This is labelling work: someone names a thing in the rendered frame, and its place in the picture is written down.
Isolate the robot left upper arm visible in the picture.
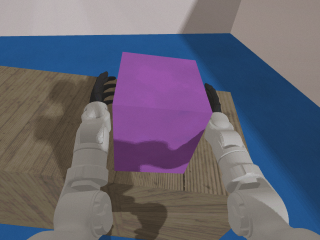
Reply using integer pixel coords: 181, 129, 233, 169
27, 190, 113, 240

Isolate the carton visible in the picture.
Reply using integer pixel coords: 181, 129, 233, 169
112, 52, 213, 174

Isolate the pedestal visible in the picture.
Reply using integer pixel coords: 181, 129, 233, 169
0, 65, 250, 240

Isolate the left robot hand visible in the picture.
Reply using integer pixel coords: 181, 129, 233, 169
89, 71, 116, 105

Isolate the right robot forearm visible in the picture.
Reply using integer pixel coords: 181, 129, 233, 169
204, 112, 289, 223

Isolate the right robot hand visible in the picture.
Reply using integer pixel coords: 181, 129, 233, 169
204, 83, 222, 113

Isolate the robot right upper arm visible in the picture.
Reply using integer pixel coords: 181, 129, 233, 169
227, 187, 320, 240

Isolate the left robot forearm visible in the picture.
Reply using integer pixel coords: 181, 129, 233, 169
53, 101, 111, 229

